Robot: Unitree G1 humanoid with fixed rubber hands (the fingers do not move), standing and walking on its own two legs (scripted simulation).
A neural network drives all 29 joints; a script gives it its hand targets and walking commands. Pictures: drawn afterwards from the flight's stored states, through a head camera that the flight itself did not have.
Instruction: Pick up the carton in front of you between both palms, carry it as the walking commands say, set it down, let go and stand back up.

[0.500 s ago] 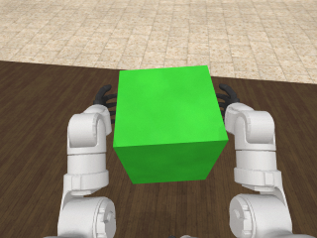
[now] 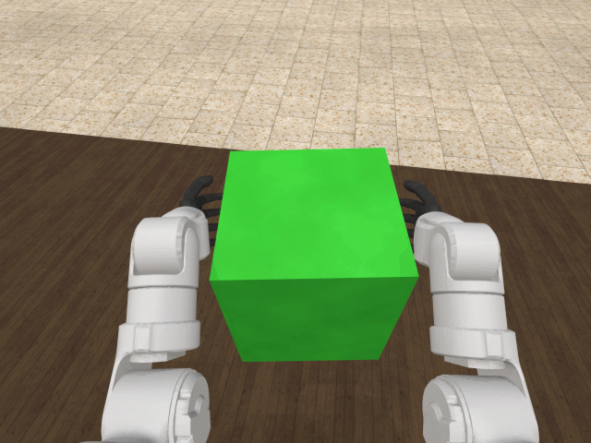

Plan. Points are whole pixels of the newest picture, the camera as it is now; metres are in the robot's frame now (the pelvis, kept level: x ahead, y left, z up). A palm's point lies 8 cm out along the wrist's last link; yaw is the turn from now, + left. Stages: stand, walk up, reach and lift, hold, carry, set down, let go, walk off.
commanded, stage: carry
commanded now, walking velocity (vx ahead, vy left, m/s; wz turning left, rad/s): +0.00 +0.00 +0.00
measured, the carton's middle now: (308, 261) +0.36 +0.00 +0.04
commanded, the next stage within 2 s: none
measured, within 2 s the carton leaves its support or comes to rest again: neither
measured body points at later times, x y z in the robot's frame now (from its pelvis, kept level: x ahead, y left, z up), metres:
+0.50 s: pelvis -0.03 +0.02 +0.01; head -0.07 +0.02 +0.45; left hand +0.33 +0.17 +0.14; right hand +0.32 -0.13 +0.13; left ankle -0.04 +0.11 -0.72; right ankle +0.03 -0.07 -0.73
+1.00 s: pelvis +0.08 +0.02 -0.01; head +0.08 +0.02 +0.44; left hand +0.43 +0.18 +0.09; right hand +0.45 -0.12 +0.09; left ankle +0.10 +0.14 -0.69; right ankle +0.03 -0.07 -0.73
